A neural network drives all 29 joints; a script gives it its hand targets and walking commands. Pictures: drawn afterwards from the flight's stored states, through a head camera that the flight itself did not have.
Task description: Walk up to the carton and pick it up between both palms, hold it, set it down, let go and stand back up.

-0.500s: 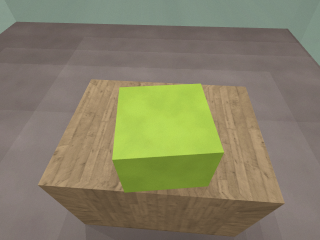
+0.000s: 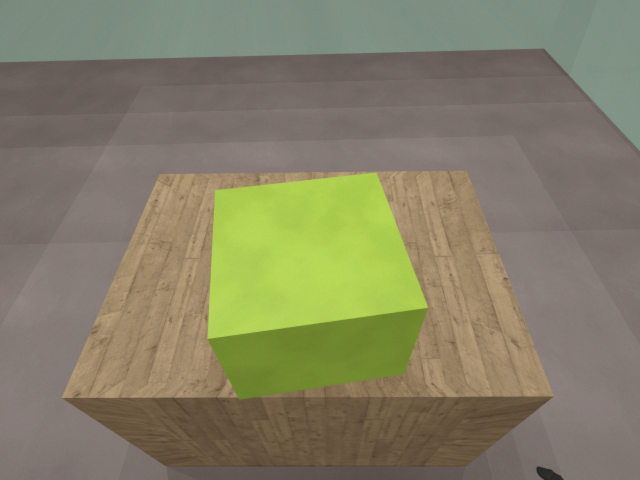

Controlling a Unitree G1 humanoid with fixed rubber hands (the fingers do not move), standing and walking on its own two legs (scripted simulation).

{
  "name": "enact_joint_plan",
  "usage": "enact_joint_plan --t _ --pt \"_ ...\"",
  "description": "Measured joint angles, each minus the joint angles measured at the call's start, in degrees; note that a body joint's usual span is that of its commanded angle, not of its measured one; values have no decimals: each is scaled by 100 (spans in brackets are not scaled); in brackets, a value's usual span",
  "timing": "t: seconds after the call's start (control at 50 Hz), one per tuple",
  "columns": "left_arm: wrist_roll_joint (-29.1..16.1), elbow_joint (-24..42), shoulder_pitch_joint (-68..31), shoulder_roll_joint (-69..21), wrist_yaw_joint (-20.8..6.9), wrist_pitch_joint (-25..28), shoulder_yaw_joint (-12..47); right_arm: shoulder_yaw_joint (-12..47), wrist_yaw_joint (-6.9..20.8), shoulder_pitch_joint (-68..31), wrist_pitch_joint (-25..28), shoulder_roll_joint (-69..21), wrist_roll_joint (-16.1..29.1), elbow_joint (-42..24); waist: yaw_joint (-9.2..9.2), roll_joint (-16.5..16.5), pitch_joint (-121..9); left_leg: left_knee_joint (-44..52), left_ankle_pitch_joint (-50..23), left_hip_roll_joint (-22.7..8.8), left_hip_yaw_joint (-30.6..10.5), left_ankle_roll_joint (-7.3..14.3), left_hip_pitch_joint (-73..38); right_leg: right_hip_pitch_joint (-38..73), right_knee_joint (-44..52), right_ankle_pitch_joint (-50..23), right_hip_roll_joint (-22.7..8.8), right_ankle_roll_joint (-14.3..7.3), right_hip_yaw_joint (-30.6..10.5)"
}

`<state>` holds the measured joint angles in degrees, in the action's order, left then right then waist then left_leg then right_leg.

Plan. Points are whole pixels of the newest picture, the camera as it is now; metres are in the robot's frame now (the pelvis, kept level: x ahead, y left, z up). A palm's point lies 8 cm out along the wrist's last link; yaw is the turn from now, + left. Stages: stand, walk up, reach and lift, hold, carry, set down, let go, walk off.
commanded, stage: walk up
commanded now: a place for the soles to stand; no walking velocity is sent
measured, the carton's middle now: (310, 282) +0.47 +0.04 -0.09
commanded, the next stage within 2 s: none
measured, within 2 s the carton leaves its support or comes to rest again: neither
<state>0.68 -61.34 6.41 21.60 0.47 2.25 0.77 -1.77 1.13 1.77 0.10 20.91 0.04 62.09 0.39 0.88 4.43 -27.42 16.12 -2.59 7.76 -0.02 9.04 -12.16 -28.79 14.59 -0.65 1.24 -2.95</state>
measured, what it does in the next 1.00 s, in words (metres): steps on the spot: left foot, then right foot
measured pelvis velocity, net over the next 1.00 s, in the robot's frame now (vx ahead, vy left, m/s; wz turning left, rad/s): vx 0.07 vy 0.04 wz -0.10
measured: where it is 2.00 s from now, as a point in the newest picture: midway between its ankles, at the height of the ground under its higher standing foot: outside the picture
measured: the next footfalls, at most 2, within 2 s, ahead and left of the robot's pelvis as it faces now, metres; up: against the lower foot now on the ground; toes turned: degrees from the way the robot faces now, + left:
left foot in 0.32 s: +0.13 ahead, +0.20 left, +0.00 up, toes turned +2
right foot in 0.86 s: +0.10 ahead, -0.07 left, +0.00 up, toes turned +0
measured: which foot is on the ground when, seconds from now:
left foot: down 0.00-0.04, up 0.06-0.30, down 0.32-0.86, up 0.88-1.00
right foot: down 0.00-0.32, up 0.34-0.84, down 0.86-1.00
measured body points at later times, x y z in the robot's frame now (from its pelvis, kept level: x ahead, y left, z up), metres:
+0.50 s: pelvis +0.04 +0.10 +0.00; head +0.07 +0.13 +0.44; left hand +0.10 +0.43 -0.14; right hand +0.11 -0.21 -0.12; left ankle +0.09 +0.20 -0.74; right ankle +0.04 -0.06 -0.69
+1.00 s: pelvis +0.07 +0.04 -0.01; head +0.11 +0.03 +0.44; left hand +0.22 +0.34 -0.12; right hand +0.10 -0.29 -0.13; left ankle +0.08 +0.18 -0.71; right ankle +0.06 -0.07 -0.74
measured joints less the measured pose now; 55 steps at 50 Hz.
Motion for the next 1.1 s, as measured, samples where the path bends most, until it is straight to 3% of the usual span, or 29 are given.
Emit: enact_joint_plan --t 0.06,0.12,0.2,0.26,0.3,0.34,0.4,0.46,0.52,0.66,0.8,0.84,0.88,0.92,0.98,1.04,1.1 --pt "46 37 80 -16 7 53 -80 -78 89 91 -80 58 -82 -73 33 59 -31 -199 221 -21 -52 58 66 25 -4 24 26 -8 29" --pt "115 193 339 -26 63 162 -220 -212 175 240 -213 236 -199 -228 -4 171 -103 -1380 1150 153 -475 158 610 -10 -49 123 36 -57 27" --pt "139 353 727 84 141 228 -334 -341 215 287 -231 419 -185 -443 -126 231 82 -2182 1243 168 -786 132 1292 141 175 36 -60 -11 -85" --pt "147 353 860 260 141 157 -371 -379 241 367 -173 468 -129 -581 -169 175 211 -1817 870 9 -868 94 1479 182 81 141 -207 113 -85" --pt "154 337 901 376 112 71 -383 -389 231 416 -120 456 -80 -592 -160 93 218 -1185 192 -58 -840 73 1328 80 -243 364 -324 187 -97" --pt "95 294 792 478 115 -50 -355 -415 153 471 -31 372 -90 -545 -140 -117 287 -927 -407 90 -709 24 1193 -144 -916 736 -494 69 -229" --pt "43 257 644 446 149 -175 -289 -301 70 526 -7 101 -128 -425 -96 -270 278 -972 -217 177 -595 91 1120 -623 -1993 1459 -166 -137 -445" --pt "-1 211 568 389 77 -213 -257 -197 38 598 54 -116 -117 -373 37 -273 194 -634 -281 134 -598 164 926 -888 -2422 1382 96 -198 -284" --pt "-9 245 575 376 3 -249 -297 -126 -23 664 167 -229 -80 -364 77 -376 131 -367 -351 178 -474 184 751 -972 -2317 1049 106 -187 -255" --pt "117 374 422 317 -93 -462 -376 -181 -201 816 272 -39 -55 -438 110 -348 176 -426 -142 156 -255 211 594 -858 -2055 1081 152 -159 -316" --pt "124 595 141 357 -147 -476 -447 -232 -296 895 281 219 -60 -554 187 -232 279 -652 41 -117 -169 2 631 -661 -1587 1140 48 -199 -92" --pt "115 677 45 351 -173 -434 -476 -225 -294 886 227 274 -51 -566 155 -191 312 -805 113 -231 -161 -92 707 -441 -966 857 -15 -262 101" --pt "132 710 -56 272 -173 -352 -490 -209 -291 820 146 350 -24 -565 159 -19 426 -1113 224 -414 -275 -144 826 -276 -555 114 96 -178 254" --pt "169 745 -95 143 -169 -300 -447 -172 -312 768 56 372 31 -564 178 92 473 -1530 857 -302 -614 -4 998 -228 -537 172 174 -145 334" --pt "165 766 -69 12 -175 -297 -365 -120 -288 776 32 299 82 -505 88 -6 322 -1938 1508 31 -773 88 1129 -221 -449 271 102 -210 279" --pt "107 792 -76 -65 -132 -262 -279 -99 -246 844 64 224 89 -458 64 -54 211 -1737 1174 144 -801 92 1026 -174 -365 276 67 -236 376" --pt "29 778 -126 -85 -98 -243 -222 -60 -227 881 131 170 48 -400 80 -78 178 -778 492 163 -734 92 627 -177 -525 408 62 -243 537"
